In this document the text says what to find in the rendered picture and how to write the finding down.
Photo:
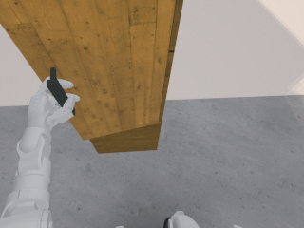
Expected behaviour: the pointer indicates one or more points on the right robot thigh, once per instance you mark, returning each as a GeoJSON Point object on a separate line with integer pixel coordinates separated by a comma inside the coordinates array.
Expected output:
{"type": "Point", "coordinates": [181, 221]}

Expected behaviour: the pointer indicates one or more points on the robot left upper arm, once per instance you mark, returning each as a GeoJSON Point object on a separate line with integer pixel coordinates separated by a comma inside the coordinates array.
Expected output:
{"type": "Point", "coordinates": [40, 218]}

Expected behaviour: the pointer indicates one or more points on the right robot shin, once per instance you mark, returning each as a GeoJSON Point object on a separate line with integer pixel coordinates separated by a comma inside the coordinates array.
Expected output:
{"type": "Point", "coordinates": [178, 213]}

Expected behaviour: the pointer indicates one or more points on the robot left forearm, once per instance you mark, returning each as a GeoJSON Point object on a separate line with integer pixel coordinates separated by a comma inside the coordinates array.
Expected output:
{"type": "Point", "coordinates": [31, 182]}

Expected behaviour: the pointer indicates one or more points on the handle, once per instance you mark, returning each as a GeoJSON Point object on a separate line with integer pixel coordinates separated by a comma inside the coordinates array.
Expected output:
{"type": "Point", "coordinates": [56, 89]}

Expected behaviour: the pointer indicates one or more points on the robot left hand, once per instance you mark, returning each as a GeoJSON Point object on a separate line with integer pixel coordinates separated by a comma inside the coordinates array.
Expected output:
{"type": "Point", "coordinates": [40, 107]}

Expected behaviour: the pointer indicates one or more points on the cupboard door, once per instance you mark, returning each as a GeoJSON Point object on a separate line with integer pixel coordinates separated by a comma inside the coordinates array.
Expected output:
{"type": "Point", "coordinates": [113, 51]}

